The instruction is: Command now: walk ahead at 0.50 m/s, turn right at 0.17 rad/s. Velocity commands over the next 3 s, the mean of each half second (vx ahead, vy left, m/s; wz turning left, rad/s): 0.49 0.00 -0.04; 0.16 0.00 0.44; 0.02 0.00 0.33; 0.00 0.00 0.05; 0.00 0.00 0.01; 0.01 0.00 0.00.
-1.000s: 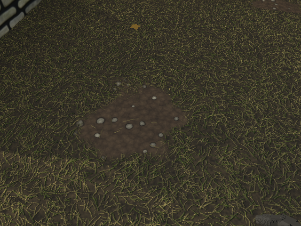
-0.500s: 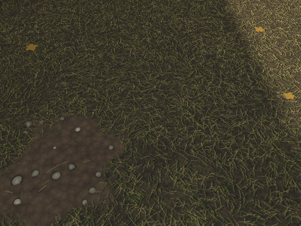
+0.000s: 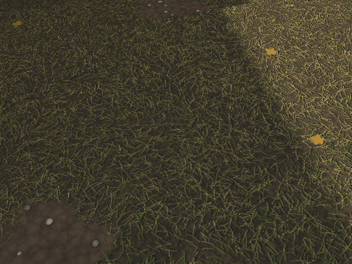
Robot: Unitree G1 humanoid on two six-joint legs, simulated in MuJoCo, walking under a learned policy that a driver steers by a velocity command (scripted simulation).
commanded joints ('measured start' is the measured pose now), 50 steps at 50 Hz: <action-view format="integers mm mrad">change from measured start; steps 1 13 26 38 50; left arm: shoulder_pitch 66 25 -277 -199 -294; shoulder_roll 150 185 76 150 217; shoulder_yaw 30 13 -1 12 37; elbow -13 -22 -126 -152 -113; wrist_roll -2 -24 20 24 24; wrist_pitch -12 -32 -13 28 59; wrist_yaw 6 -11 4 12 35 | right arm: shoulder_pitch -147 271 275 340 216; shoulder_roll -44 -107 -148 -137 -94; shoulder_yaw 4 -11 -13 -19 -23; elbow -92 -8 32 -40 -157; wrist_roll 8 14 12 28 10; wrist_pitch -19 -19 4 91 147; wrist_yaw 14 26 -1 -38 -14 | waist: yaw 35 -166 -96 -52 -70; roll -124 87 24 -156 -181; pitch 38 -211 -5 -227 -124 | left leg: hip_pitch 20 959 473 -3 281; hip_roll -39 245 19 -66 -33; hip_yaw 37 -493 -29 -19 88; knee -95 -336 -431 597 196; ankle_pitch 67 -320 231 -663 -417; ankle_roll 17 301 198 -44 -20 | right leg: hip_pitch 0 -692 -451 63 -183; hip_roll -259 -113 -151 -461 -441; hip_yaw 131 85 -60 253 -68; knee -65 1092 359 106 -19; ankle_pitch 302 -252 289 358 173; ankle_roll -89 43 134 -119 -124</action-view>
